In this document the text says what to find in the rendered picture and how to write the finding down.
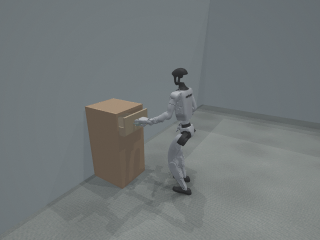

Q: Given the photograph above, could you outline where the left robot hand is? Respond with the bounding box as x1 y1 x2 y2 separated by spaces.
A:
134 117 148 127

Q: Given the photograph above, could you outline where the right robot hand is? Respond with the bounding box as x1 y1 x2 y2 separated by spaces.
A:
176 123 182 132

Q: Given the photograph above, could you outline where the left robot forearm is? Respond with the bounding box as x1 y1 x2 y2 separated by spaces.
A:
146 112 168 126

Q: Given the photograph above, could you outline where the cabinet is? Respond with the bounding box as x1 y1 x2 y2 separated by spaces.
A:
85 98 145 189

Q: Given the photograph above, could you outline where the robot right upper arm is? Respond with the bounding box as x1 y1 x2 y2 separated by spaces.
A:
189 88 197 112

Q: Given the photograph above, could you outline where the left robot shin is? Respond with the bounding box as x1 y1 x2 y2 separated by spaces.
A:
167 161 187 190

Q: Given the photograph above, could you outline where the humanoid robot head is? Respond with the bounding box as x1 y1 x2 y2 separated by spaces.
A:
171 68 189 91

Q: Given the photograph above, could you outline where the drawer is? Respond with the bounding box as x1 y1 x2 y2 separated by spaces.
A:
118 108 148 137

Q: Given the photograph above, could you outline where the robot left upper arm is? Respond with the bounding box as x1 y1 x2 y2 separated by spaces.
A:
166 91 181 120

